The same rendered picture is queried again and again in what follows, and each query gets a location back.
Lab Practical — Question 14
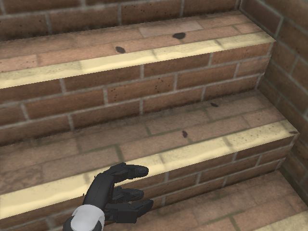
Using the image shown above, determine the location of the robot left forearm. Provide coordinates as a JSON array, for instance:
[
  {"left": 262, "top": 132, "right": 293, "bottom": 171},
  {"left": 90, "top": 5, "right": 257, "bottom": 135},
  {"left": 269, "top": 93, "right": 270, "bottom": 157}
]
[{"left": 63, "top": 204, "right": 105, "bottom": 231}]

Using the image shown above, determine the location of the left robot hand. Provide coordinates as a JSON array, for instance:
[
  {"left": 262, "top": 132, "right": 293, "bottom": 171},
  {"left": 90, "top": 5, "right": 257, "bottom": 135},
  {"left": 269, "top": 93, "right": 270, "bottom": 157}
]
[{"left": 82, "top": 162, "right": 154, "bottom": 224}]

